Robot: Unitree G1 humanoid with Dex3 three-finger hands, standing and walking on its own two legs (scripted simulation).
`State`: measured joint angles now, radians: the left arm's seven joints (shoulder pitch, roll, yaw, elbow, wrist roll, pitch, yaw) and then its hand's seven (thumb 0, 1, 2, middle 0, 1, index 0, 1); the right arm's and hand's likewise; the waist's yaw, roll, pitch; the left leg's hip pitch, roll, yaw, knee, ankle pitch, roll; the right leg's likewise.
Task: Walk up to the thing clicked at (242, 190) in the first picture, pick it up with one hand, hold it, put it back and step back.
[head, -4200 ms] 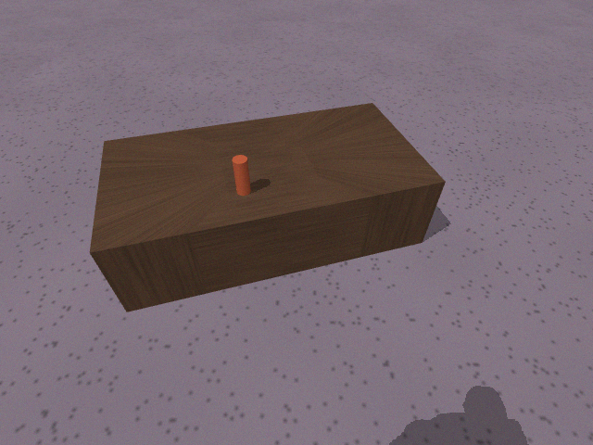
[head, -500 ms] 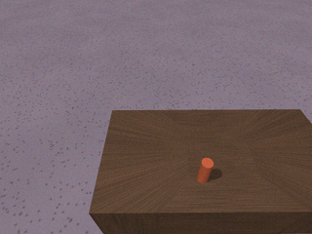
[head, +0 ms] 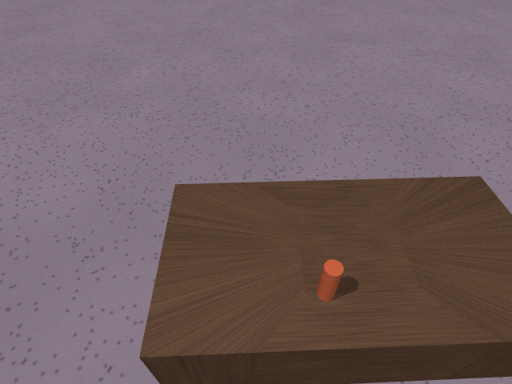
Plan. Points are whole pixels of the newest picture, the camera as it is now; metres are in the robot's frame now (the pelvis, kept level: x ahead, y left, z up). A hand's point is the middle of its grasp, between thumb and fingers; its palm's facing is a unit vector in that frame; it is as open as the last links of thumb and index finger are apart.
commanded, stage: walk up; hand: right
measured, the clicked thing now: (329, 281) +0.52 -0.20 -0.35
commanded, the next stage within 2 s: stand in 0.16 s
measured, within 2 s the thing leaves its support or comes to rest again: neither
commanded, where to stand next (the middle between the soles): +0.05 +0.00 m, yaw +0 degrees
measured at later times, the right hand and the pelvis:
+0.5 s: hand out of the picture +0.09 -0.26 -0.16, palm faces -0.02 +0.94 -0.33, open 7.4 cm; pelvis +0.01 +0.00 +0.00, yaw +0 degrees
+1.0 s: hand out of the picture +0.09 -0.26 -0.16, palm faces -0.02 +0.94 -0.33, open 7.4 cm; pelvis +0.01 -0.01 +0.00, yaw +0 degrees
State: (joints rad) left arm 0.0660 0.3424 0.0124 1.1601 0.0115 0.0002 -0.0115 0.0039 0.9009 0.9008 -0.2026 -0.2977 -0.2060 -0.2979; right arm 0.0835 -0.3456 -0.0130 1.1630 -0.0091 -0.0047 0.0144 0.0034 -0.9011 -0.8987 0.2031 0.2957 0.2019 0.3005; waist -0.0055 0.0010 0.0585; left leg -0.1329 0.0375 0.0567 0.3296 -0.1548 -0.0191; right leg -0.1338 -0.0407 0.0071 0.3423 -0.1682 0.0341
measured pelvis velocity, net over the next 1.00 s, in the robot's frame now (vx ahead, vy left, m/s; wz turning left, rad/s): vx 0.01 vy -0.01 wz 0.01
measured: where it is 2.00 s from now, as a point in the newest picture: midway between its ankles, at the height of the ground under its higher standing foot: outside the picture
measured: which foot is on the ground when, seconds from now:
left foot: down 0.00-1.00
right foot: down 0.00-1.00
